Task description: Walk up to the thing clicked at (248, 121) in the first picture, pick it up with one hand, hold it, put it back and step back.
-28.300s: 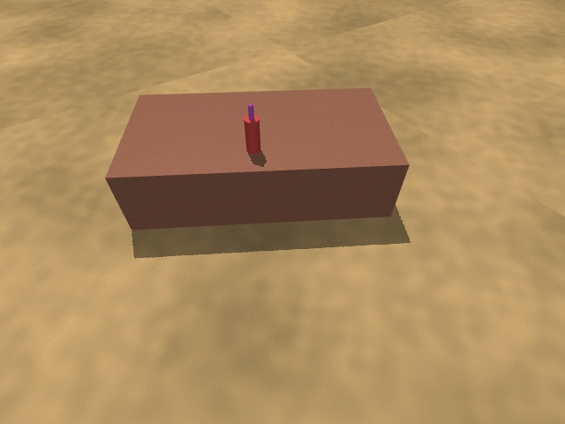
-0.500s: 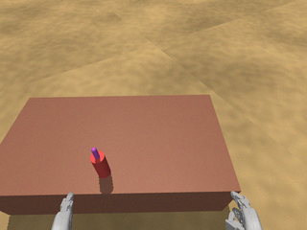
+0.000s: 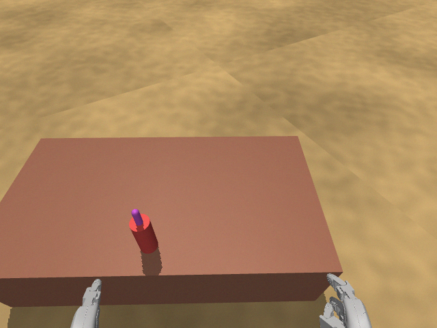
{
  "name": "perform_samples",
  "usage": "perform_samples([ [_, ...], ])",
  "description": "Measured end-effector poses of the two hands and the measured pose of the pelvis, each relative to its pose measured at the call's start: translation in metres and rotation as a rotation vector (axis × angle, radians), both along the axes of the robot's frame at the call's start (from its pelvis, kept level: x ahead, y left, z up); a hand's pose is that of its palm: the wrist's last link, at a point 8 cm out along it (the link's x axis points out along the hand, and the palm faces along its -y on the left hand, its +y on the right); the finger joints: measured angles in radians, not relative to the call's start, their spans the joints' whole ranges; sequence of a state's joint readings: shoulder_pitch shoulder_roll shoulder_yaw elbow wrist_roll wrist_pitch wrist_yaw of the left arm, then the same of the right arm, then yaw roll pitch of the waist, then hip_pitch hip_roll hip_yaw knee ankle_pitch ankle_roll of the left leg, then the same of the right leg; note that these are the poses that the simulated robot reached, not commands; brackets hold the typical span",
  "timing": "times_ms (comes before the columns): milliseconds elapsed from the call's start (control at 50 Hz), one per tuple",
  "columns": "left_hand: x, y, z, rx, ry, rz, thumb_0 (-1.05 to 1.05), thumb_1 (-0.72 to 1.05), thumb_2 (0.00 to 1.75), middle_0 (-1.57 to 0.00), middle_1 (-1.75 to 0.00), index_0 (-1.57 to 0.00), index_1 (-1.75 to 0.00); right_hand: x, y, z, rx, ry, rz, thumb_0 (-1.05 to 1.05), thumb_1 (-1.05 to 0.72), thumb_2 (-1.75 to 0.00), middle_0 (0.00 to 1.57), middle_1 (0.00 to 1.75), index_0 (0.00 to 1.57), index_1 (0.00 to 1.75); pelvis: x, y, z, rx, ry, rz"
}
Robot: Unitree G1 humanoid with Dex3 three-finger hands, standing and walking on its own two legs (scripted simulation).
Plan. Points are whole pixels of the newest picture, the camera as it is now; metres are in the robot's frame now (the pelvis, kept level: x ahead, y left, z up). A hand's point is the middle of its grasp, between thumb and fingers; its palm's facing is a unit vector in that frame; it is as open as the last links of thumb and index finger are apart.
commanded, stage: home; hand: left
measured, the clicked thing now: (142, 229) +0.48 +0.24 -0.28
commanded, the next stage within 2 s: stand in 1.16 s
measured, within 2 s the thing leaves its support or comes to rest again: neither
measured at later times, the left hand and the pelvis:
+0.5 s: hand (119, 325) +0.17 +0.18 -0.06, palm faces +0.12 -0.95 -0.27, open 17.4 cm; pelvis +0.00 +0.00 +0.00, yaw +0 degrees
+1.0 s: hand out of the picture +0.16 +0.18 -0.06, palm faces +0.12 -0.95 -0.28, open 17.5 cm; pelvis +0.00 +0.00 +0.00, yaw +0 degrees
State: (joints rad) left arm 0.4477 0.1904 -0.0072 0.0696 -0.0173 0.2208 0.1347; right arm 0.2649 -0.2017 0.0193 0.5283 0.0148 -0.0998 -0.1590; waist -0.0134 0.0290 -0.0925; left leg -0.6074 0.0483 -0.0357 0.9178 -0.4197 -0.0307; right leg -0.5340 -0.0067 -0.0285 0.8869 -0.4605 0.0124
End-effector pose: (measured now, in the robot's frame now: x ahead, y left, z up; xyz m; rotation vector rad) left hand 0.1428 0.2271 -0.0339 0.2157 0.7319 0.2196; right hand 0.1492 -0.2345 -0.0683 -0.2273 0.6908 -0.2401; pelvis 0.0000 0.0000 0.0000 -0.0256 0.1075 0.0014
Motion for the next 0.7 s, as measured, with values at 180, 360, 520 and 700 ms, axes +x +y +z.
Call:
perform_samples([
  [180,-0.0003,0.0039,0.0022,0.007,-0.007,0.003,-0.01,-0.52,0.08,-0.06,-0.06,-0.06,-0.06,0.0016,0.0051,-0.0002,-0.003,-0.009,0.011,0.01,-0.90,-0.91,0.20,0.30,0.21,0.30,-0.0014,0.0024,-0.0006,-0.002,0.004,0.003],
  [360,0.0026,0.0032,0.0007,0.003,-0.003,0.000,-0.01,-0.53,0.07,-0.05,-0.06,-0.06,-0.05,0.0011,0.0048,-0.0014,-0.009,-0.005,0.001,0.01,-0.90,-0.91,0.20,0.30,0.21,0.30,0.0020,0.0028,-0.0013,-0.003,0.009,0.001],
  [520,0.0062,0.0032,0.0016,0.004,-0.010,-0.003,-0.01,-0.54,0.07,-0.05,-0.06,-0.05,-0.05,0.0011,0.0021,-0.0010,-0.016,-0.008,-0.004,0.01,-0.90,-0.91,0.20,0.30,0.21,0.30,0.0030,0.0027,-0.0018,-0.004,0.008,0.001],
  [700,0.0031,0.0013,0.0016,0.006,-0.004,0.000,-0.01,-0.55,0.06,-0.05,-0.06,-0.05,-0.05,0.0013,-0.0003,-0.0011,-0.015,-0.011,-0.004,0.01,-0.90,-0.91,0.20,0.30,0.21,0.30,0.0030,0.0005,-0.0020,-0.001,0.008,0.001],
])
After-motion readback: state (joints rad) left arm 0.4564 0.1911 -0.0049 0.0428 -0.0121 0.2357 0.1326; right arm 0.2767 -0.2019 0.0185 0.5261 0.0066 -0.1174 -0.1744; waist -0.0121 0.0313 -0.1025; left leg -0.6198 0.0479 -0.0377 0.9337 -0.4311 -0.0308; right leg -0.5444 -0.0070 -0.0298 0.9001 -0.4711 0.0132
